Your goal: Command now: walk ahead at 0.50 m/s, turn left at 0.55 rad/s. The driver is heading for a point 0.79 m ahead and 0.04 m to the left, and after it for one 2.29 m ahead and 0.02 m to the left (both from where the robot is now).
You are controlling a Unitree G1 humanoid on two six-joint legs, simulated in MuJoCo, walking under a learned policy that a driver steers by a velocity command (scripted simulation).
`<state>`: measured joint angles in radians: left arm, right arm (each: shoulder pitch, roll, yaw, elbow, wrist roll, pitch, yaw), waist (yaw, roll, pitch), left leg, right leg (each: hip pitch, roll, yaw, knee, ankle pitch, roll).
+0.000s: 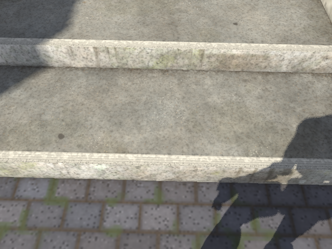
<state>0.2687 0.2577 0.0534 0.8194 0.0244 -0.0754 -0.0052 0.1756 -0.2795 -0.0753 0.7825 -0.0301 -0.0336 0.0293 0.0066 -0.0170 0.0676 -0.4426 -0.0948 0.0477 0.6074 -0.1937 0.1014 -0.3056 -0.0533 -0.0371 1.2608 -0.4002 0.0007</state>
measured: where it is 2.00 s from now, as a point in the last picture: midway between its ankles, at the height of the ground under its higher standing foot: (149, 105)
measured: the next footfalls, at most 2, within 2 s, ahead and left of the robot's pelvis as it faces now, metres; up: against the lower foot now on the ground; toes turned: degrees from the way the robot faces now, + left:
right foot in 0.40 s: +0.40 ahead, -0.11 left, +0.00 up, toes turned +15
left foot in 0.86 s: +0.52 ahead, +0.15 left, +0.00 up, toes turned +20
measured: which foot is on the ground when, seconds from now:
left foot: down 0.00-0.42, up 0.44-0.84, down 0.86-1.00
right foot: up 0.00-0.38, down 0.40-0.86, up 0.88-1.00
